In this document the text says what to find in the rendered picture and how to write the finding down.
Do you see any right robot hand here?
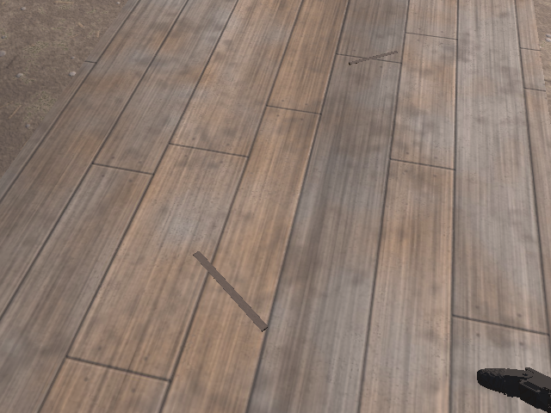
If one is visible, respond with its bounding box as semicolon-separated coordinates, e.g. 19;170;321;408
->
477;367;551;413

